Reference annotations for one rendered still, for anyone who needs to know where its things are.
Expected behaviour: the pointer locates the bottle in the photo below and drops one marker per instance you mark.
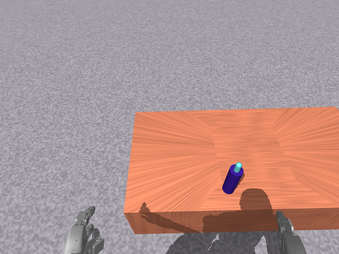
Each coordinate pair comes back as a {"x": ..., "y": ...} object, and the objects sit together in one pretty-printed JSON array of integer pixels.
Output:
[{"x": 234, "y": 174}]

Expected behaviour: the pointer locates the right robot hand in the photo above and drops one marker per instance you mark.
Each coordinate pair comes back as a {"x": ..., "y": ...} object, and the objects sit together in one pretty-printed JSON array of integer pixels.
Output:
[{"x": 289, "y": 242}]

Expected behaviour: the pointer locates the left robot hand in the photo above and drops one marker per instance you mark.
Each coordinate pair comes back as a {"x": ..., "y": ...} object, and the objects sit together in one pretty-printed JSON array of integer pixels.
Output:
[{"x": 78, "y": 234}]

